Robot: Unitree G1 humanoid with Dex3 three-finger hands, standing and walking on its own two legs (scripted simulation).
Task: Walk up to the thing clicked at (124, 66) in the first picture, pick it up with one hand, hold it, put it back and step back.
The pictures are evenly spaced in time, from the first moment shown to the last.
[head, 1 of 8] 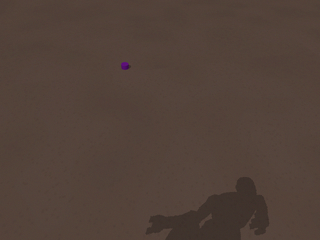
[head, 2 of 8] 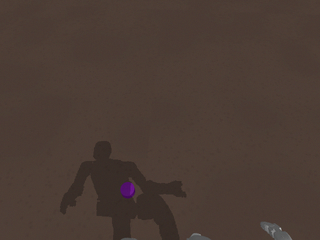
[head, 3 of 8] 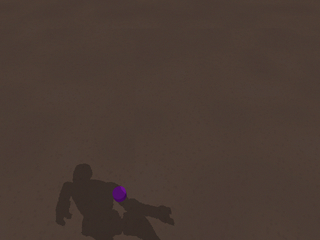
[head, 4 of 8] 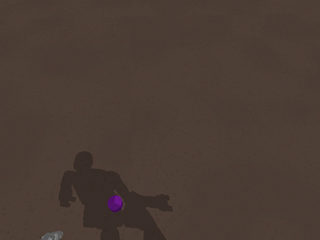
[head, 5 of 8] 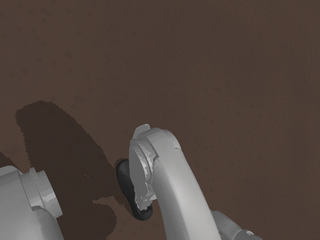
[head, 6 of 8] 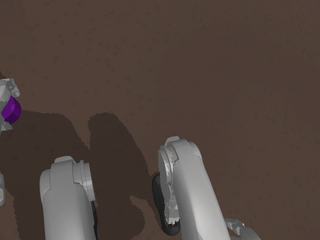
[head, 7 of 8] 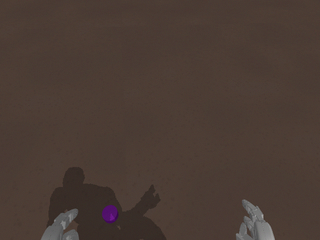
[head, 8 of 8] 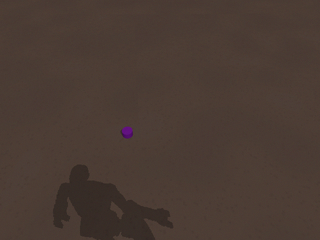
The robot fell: no
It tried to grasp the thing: yes
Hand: left
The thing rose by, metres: 0.68
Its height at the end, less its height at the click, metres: +0.00
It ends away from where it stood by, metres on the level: 0.01
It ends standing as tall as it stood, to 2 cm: yes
